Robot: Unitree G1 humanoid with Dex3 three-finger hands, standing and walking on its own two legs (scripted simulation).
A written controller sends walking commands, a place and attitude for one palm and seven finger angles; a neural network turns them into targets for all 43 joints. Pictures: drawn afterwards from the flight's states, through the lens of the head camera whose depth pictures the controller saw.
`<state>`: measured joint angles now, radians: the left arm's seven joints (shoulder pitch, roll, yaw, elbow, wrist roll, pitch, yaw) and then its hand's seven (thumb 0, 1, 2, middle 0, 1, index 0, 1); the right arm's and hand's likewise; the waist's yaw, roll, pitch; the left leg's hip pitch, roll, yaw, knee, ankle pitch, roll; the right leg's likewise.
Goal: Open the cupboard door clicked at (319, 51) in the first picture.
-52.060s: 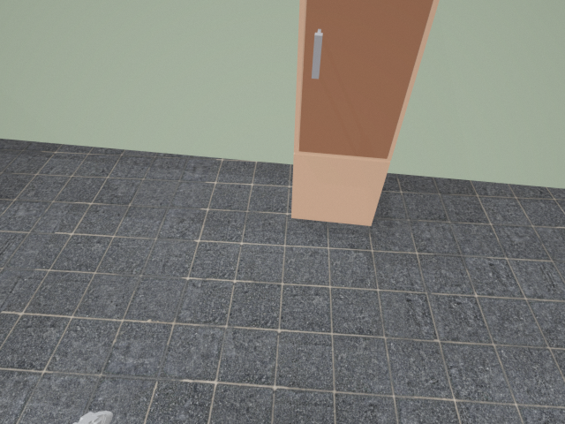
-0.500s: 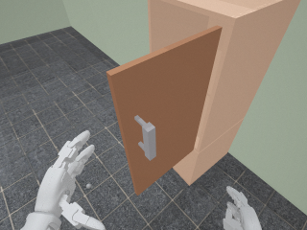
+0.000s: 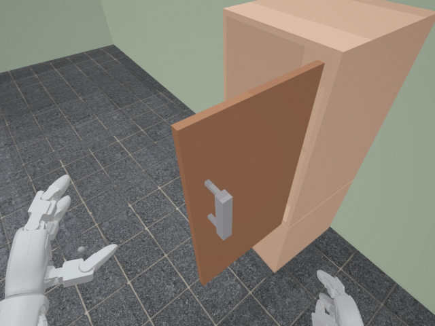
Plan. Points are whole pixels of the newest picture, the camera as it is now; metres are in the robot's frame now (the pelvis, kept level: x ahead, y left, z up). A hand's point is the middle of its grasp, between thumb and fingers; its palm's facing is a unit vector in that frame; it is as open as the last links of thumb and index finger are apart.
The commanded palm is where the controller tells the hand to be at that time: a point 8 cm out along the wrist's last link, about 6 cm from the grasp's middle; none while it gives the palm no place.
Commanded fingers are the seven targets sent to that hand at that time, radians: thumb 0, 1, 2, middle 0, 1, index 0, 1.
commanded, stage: draw the hand back to the body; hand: left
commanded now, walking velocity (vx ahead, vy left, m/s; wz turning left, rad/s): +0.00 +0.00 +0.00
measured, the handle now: (217, 209) +0.33 +0.05 +0.05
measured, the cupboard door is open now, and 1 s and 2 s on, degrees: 92 92 92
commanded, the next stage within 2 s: step back with the hand held close in 0.64 s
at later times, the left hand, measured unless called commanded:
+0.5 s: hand (60, 231) +0.19 +0.25 +0.15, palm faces +0.45 -0.81 -0.38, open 7.6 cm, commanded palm +0.14 +0.29 +0.17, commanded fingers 0.00 0.90 0.90 -0.20 -0.30 -0.20 -0.30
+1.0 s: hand (61, 236) +0.19 +0.25 +0.15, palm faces +0.36 -0.80 -0.47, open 7.4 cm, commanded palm +0.13 +0.29 +0.18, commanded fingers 0.00 0.90 0.90 -0.20 -0.30 -0.20 -0.30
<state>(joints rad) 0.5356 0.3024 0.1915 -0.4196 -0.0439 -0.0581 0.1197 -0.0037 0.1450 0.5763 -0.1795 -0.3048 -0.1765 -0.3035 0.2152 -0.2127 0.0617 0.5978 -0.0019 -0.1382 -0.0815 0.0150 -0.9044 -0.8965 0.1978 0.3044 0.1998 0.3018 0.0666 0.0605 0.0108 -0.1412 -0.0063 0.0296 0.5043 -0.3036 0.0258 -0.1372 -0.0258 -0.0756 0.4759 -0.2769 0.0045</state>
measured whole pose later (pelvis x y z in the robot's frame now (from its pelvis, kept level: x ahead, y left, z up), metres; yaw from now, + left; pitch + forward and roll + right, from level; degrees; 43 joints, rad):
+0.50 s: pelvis +0.00 -0.01 +0.01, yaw -1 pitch -5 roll +0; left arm 0.47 0.32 0.32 -0.38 -0.06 -0.07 0.12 0.01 0.85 0.88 -0.21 -0.30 -0.20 -0.30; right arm 0.19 -0.23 0.02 0.64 0.00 -0.11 -0.07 0.01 -0.91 -0.90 0.20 0.30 0.20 0.30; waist 0.08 0.06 0.03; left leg -0.06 0.00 0.04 0.41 -0.27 0.02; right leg -0.07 -0.01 -0.07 0.39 -0.24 0.00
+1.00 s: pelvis -0.02 +0.00 +0.00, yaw -1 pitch -1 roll -1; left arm 0.53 0.37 0.37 -0.43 -0.05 -0.13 0.11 0.01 0.89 0.90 -0.21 -0.31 -0.21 -0.30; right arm 0.16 -0.24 0.00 0.58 0.00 -0.03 -0.07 0.01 -0.91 -0.90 0.20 0.30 0.20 0.30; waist 0.02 0.04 0.05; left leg -0.20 0.01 0.04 0.46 -0.25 0.02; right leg -0.18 0.00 -0.06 0.40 -0.20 0.00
